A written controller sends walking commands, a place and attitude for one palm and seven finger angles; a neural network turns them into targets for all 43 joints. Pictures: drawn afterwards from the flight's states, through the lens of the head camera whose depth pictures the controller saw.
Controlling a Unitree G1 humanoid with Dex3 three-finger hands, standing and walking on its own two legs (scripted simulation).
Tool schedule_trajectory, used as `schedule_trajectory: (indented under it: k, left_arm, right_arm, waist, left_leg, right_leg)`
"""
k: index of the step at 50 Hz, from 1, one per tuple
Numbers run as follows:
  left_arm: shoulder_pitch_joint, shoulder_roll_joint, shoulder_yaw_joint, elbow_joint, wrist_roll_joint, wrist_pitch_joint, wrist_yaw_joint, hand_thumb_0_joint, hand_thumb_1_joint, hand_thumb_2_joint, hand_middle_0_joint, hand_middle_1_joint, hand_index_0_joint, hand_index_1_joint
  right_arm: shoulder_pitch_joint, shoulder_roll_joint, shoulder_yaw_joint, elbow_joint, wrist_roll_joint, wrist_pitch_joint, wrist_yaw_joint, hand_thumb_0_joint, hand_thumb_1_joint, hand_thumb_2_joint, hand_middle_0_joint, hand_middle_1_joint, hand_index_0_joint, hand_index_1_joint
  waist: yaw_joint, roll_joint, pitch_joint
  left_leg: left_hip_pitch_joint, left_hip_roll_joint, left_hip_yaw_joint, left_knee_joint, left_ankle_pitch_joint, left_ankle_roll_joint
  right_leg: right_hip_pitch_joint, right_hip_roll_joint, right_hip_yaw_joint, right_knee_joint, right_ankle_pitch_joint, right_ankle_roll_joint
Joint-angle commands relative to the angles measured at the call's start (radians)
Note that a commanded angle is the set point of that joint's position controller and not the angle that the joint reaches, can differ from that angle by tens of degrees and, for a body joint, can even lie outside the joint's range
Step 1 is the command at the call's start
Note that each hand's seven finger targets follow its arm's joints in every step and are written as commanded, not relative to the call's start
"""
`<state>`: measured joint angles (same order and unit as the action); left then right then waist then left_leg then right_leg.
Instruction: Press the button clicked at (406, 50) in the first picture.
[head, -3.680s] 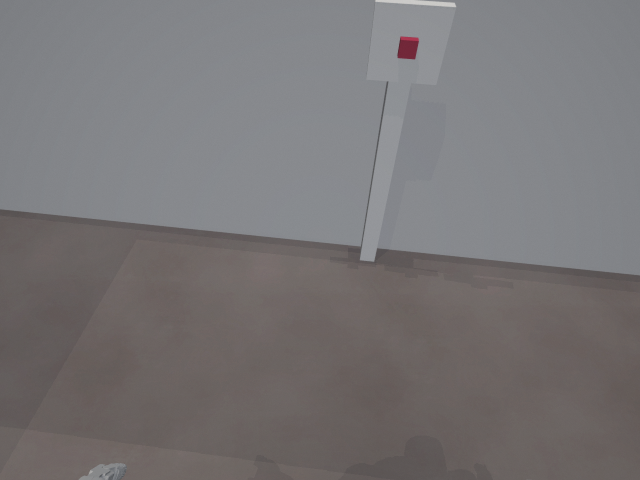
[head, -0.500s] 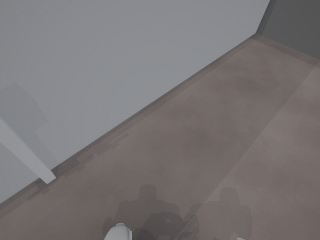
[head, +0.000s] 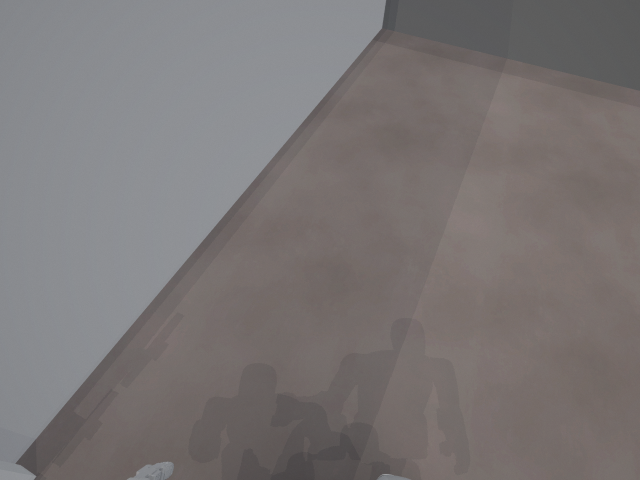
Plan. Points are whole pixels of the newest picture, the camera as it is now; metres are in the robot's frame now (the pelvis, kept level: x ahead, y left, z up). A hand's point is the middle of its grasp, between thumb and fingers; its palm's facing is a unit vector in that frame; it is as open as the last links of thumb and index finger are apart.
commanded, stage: turn to face it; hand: left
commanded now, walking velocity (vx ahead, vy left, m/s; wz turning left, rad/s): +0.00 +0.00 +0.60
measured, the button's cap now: out of the picture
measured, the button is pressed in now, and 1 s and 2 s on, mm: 0 0 0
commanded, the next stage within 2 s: take the last steps up to it in 1.80 s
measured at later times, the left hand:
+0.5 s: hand out of the picture +0.06 +0.24 -0.17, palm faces +0.28 -0.94 -0.20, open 7.3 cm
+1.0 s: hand out of the picture -0.01 +0.17 -0.14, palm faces +0.55 -0.79 -0.27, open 7.3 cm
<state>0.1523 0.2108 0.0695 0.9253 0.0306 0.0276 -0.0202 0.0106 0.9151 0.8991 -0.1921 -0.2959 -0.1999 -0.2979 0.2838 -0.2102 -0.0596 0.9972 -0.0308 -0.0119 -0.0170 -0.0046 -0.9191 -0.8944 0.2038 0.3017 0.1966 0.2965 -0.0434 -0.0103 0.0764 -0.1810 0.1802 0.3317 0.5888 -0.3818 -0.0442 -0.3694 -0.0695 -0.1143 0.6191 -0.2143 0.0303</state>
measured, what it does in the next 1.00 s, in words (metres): steps on the spot, turning left: left foot, then right foot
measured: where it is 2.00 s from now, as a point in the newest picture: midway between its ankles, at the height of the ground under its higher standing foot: outside the picture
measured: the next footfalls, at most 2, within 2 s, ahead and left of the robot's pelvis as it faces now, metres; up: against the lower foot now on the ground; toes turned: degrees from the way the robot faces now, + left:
left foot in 0.34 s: +0.07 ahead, +0.12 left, +0.00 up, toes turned +21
right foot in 0.82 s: +0.12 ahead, -0.12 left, +0.00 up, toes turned +23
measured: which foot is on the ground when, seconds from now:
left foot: down 0.00-0.02, up 0.04-0.32, down 0.34-0.80, up 0.82-1.00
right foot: down 0.00-0.34, up 0.36-0.80, down 0.82-1.00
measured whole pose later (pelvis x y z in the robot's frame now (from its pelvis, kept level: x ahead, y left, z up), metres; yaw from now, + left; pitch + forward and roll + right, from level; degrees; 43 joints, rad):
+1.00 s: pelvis +0.02 -0.04 +0.01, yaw +34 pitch -1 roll +2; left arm 0.22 0.18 0.03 0.88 0.02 0.02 0.02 0.01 0.91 0.90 -0.20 -0.30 -0.21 -0.30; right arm 0.17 -0.28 -0.10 0.92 -0.03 0.08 0.03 0.00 -0.91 -0.89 0.20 0.30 0.19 0.30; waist -0.02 0.03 0.07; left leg -0.53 0.01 0.01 1.13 -0.38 -0.07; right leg -0.22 -0.11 -0.16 0.52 -0.29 0.00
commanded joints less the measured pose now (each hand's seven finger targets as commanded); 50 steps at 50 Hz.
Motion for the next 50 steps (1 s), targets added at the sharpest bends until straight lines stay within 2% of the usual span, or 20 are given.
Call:
schedule_trajectory:
  k: [1,3,6,10,15,16,17,18,20,22,24,33,38,39,40,41,42,44,45,50]
  left_arm:
    - [0.225,0.198,0.016,0.059,-0.006,-0.075,0.04,0.0,0.9,0.9,-0.2,-0.3,-0.2,-0.3]
    - [0.166,0.184,0.019,0.066,-0.009,-0.065,0.049,0.0,0.9,0.9,-0.2,-0.3,-0.2,-0.3]
    - [0.034,0.146,0.012,0.03,-0.003,-0.043,0.062,0.0,0.9,0.9,-0.2,-0.3,-0.2,-0.3]
    - [-0.026,0.143,0.017,-0.002,0.0,-0.029,0.063,0.0,0.9,0.9,-0.2,-0.3,-0.2,-0.3]
    - [-0.021,0.139,0.034,-0.025,-0.011,-0.014,0.058,0.0,0.9,0.9,-0.2,-0.3,-0.2,-0.3]
    - [-0.022,0.11,0.032,-0.038,-0.016,-0.006,0.055,0.0,0.9,0.9,-0.2,-0.3,-0.2,-0.3]
    - [-0.008,0.044,0.026,-0.079,-0.026,0.002,0.048,0.0,0.9,0.9,-0.2,-0.3,-0.2,-0.3]
    - [-0.075,0.041,0.018,-0.118,-0.015,0.004,0.048,0.0,0.9,0.9,-0.2,-0.3,-0.2,-0.3]
    - [-0.098,0.042,0.027,-0.106,-0.009,0.002,0.046,0.0,0.9,0.9,-0.2,-0.3,-0.2,-0.3]
    - [-0.049,0.058,0.033,-0.073,-0.009,-0.005,0.034,0.0,0.9,0.9,-0.2,-0.3,-0.2,-0.3]
    - [-0.006,0.064,0.033,-0.059,-0.013,0.0,0.034,0.0,0.9,0.9,-0.2,-0.3,-0.2,-0.3]
    - [-0.023,0.072,0.024,-0.099,-0.02,0.004,0.039,0.0,0.9,0.9,-0.2,-0.3,-0.2,-0.3]
    - [0.11,0.1,0.024,-0.084,-0.026,-0.01,0.045,0.0,0.9,0.9,-0.2,-0.3,-0.2,-0.3]
    - [0.161,0.128,0.031,-0.08,-0.02,-0.017,0.048,0.0,0.9,0.9,-0.2,-0.3,-0.2,-0.3]
    - [0.171,0.225,0.047,-0.09,-0.002,-0.029,0.057,0.0,0.9,0.9,-0.2,-0.3,-0.2,-0.3]
    - [0.118,0.278,0.044,-0.119,-0.004,-0.022,0.057,0.0,0.9,0.9,-0.2,-0.3,-0.2,-0.3]
    - [0.074,0.236,0.045,-0.129,-0.009,-0.027,0.061,0.0,0.9,0.9,-0.2,-0.3,-0.2,-0.3]
    - [-0.01,0.174,0.021,-0.136,-0.009,-0.034,0.055,0.0,0.9,0.9,-0.2,-0.3,-0.2,-0.3]
    - [-0.018,0.156,0.014,-0.139,-0.007,-0.038,0.054,0.0,0.9,0.9,-0.2,-0.3,-0.2,-0.3]
    - [0.087,0.188,0.018,-0.103,-0.002,-0.034,0.054,0.0,0.9,0.9,-0.2,-0.3,-0.2,-0.3]
  right_arm:
    - [0.03,-0.009,0.016,-0.04,0.029,-0.01,0.003,0.0,-0.9,-0.9,0.2,0.3,0.2,0.3]
    - [-0.003,-0.026,0.011,-0.035,0.027,0.018,-0.009,0.0,-0.9,-0.9,0.2,0.3,0.2,0.3]
    - [0.02,-0.031,0.0,0.004,0.025,0.033,0.002,0.0,-0.9,-0.9,0.2,0.3,0.2,0.3]
    - [0.033,-0.013,-0.006,-0.011,0.015,0.048,0.018,0.0,-0.9,-0.9,0.2,0.3,0.2,0.3]
    - [0.074,-0.035,-0.019,-0.042,0.009,0.037,0.03,0.0,-0.9,-0.9,0.2,0.3,0.2,0.3]
    - [0.124,-0.078,-0.031,-0.04,0.007,0.03,0.032,0.0,-0.9,-0.9,0.2,0.3,0.2,0.3]
    - [0.16,-0.182,-0.054,-0.056,-0.001,0.021,0.027,0.0,-0.9,-0.9,0.2,0.3,0.2,0.3]
    - [0.181,-0.222,-0.065,-0.054,-0.005,0.022,0.016,0.0,-0.9,-0.9,0.2,0.3,0.2,0.3]
    - [0.104,-0.188,-0.057,-0.064,0.002,0.013,-0.001,0.0,-0.9,-0.9,0.2,0.3,0.2,0.3]
    - [0.011,-0.139,-0.038,-0.099,0.002,0.001,-0.005,0.0,-0.9,-0.9,0.2,0.3,0.2,0.3]
    - [-0.013,-0.15,-0.041,-0.108,0.006,-0.003,-0.006,0.0,-0.9,-0.9,0.2,0.3,0.2,0.3]
    - [-0.036,-0.203,-0.064,-0.122,0.004,0.024,0.009,0.0,-0.9,-0.9,0.2,0.3,0.2,0.3]
    - [-0.124,-0.216,-0.074,-0.161,0.009,0.042,0.02,0.0,-0.9,-0.9,0.2,0.3,0.2,0.3]
    - [-0.139,-0.192,-0.072,-0.173,0.015,0.044,0.024,0.0,-0.9,-0.9,0.2,0.3,0.2,0.3]
    - [-0.115,-0.114,-0.062,-0.194,0.023,0.048,0.031,0.0,-0.9,-0.9,0.2,0.3,0.2,0.3]
    - [-0.127,-0.117,-0.06,-0.214,0.011,0.048,0.03,0.0,-0.9,-0.9,0.2,0.3,0.2,0.3]
    - [-0.148,-0.148,-0.066,-0.205,0.001,0.056,0.031,0.0,-0.9,-0.9,0.2,0.3,0.2,0.3]
    - [-0.128,-0.142,-0.064,-0.164,0.003,0.065,0.044,0.0,-0.9,-0.9,0.2,0.3,0.2,0.3]
    - [-0.109,-0.131,-0.06,-0.153,0.004,0.066,0.048,0.0,-0.9,-0.9,0.2,0.3,0.2,0.3]
    - [-0.182,-0.113,-0.044,-0.167,0.01,0.072,0.053,0.0,-0.9,-0.9,0.2,0.3,0.2,0.3]
  waist:
    - [0.096,-0.173,-0.279]
    - [0.099,-0.274,-0.234]
    - [0.053,-0.138,-0.137]
    - [0.03,-0.162,-0.06]
    - [0.006,-0.117,-0.096]
    - [-0.021,0.059,-0.113]
    - [-0.034,0.365,-0.101]
    - [-0.061,0.309,-0.099]
    - [-0.033,0.255,-0.118]
    - [0.01,0.131,-0.125]
    - [0.019,0.118,-0.163]
    - [-0.005,0.155,-0.138]
    - [0.053,0.173,-0.152]
    - [0.081,0.1,-0.156]
    - [0.083,-0.197,-0.139]
    - [0.075,-0.283,-0.103]
    - [0.063,-0.252,-0.087]
    - [0.014,-0.144,-0.018]
    - [0.005,-0.141,-0.023]
    - [0.061,-0.176,-0.057]
  left_leg:
    - [-0.24,-0.041,-0.192,0.239,-0.221,-0.003]
    - [-0.298,-0.066,-0.278,0.383,-0.273,-0.002]
    - [-0.299,-0.076,-0.287,0.463,-0.154,-0.009]
    - [-0.25,-0.082,-0.23,0.368,-0.089,-0.013]
    - [-0.11,-0.104,-0.171,0.034,0.126,0.001]
    - [-0.035,-0.055,-0.275,-0.1,0.245,0.027]
    - [0.017,0.177,-0.639,-0.239,0.484,0.145]
    - [0.001,0.282,-0.775,-0.303,0.472,0.243]
    - [0.002,0.197,-0.717,-0.288,0.353,0.211]
    - [0.002,0.111,-0.582,-0.264,0.435,0.182]
    - [0.039,0.088,-0.531,-0.254,0.489,0.191]
    - [0.023,0.062,-0.626,-0.248,0.408,0.224]
    - [-0.142,-0.009,-0.647,-0.175,0.341,0.168]
    - [-0.239,-0.061,-0.61,-0.096,0.232,0.12]
    - [-0.455,-0.203,-0.461,0.143,-0.02,0.031]
    - [-0.476,-0.239,-0.38,0.382,-0.184,-0.001]
    - [-0.449,-0.194,-0.422,0.505,-0.159,0.012]
    - [-0.436,-0.157,-0.387,0.641,-0.029,-0.004]
    - [-0.429,-0.151,-0.363,0.65,0.007,-0.016]
    - [-0.382,-0.14,-0.291,0.463,-0.031,-0.039]
  right_leg:
    - [0.482,-0.357,0.26,-0.168,0.851,-0.174]
    - [0.422,-0.35,0.232,-0.175,0.885,-0.226]
    - [0.301,-0.311,0.094,-0.198,0.646,-0.185]
    - [0.143,-0.299,-0.002,-0.243,0.335,-0.145]
    - [0.114,-0.266,-0.072,-0.081,0.144,-0.077]
    - [0.045,-0.214,-0.092,0.066,0.005,-0.036]
    - [-0.168,-0.07,-0.12,0.293,-0.358,0.046]
    - [-0.226,-0.031,-0.006,0.506,-0.468,0.044]
    - [-0.298,-0.048,0.105,0.631,-0.309,0.038]
    - [-0.257,-0.055,0.11,0.608,-0.184,0.05]
    - [-0.219,-0.048,0.108,0.55,-0.167,0.059]
    - [-0.102,0.01,0.098,0.251,-0.228,0.058]
    - [0.168,0.049,0.07,-0.08,-0.088,0.035]
    - [0.283,-0.001,0.105,-0.238,-0.033,0.02]
    - [0.386,-0.265,0.394,-0.399,-0.162,-0.072]
    - [0.24,-0.449,0.508,-0.428,-0.118,-0.162]
    - [0.167,-0.404,0.451,-0.413,-0.078,-0.169]
    - [0.118,-0.293,0.251,-0.346,0.054,-0.139]
    - [0.137,-0.26,0.172,-0.314,0.134,-0.129]
    - [0.248,-0.277,0.076,-0.276,0.262,-0.139]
